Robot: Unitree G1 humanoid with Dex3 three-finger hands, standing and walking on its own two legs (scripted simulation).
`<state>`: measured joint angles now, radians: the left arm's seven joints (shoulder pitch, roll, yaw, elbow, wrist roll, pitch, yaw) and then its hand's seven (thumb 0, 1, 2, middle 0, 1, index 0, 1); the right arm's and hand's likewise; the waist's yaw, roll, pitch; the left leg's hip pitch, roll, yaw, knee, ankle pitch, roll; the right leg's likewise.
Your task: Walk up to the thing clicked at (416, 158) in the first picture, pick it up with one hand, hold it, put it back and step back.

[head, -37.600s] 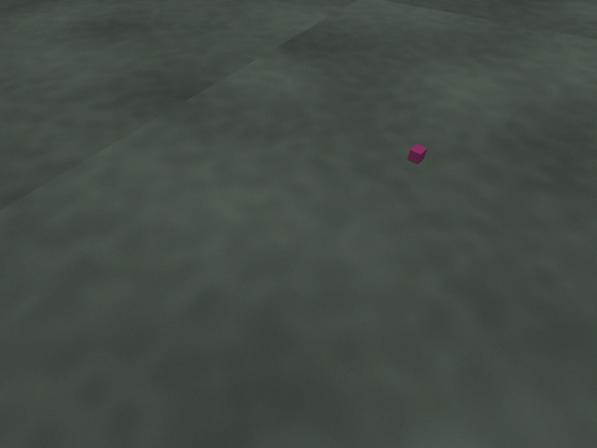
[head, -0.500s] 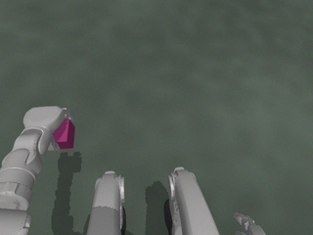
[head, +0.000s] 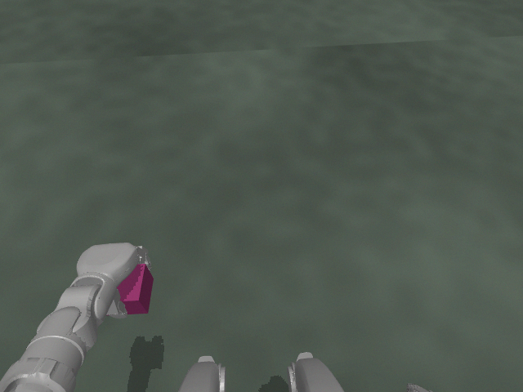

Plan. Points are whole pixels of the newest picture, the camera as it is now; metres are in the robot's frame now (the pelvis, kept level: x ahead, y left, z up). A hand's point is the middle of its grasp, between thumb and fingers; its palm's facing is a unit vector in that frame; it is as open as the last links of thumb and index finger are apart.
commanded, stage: lift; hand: left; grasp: from above
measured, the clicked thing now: (124, 289) +0.34 +0.24 -0.11
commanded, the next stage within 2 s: hold in 0.44 s
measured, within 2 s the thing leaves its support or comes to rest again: neither
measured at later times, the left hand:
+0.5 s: hand (112, 254) +0.36 +0.23 +0.00, palm faces -0.47 -0.07 -0.88, open 9.6 cm
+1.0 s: hand (99, 241) +0.36 +0.23 +0.04, palm faces -0.47 -0.04 -0.88, open 9.6 cm
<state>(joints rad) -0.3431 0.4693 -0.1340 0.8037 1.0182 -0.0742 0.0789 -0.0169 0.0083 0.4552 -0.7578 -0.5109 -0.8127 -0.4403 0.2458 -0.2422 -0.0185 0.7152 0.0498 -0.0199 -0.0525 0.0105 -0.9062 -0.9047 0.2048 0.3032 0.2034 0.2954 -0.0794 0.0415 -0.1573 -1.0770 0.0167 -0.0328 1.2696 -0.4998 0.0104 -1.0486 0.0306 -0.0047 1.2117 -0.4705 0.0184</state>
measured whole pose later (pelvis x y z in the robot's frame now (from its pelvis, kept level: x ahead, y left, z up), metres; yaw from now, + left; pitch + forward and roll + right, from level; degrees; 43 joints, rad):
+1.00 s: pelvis +0.06 +0.01 +0.09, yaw -1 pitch +6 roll -1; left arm -0.25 0.42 -0.20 0.68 1.00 -0.04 -0.01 -0.02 0.02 0.44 -0.75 -0.52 -0.80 -0.45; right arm 0.24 -0.25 -0.04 0.69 0.06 0.03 -0.05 0.01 -0.90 -0.90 0.20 0.30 0.20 0.29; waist -0.02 0.04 -0.07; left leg -0.45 0.00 0.02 0.69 -0.34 0.02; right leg -0.44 0.01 0.05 0.65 -0.32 0.02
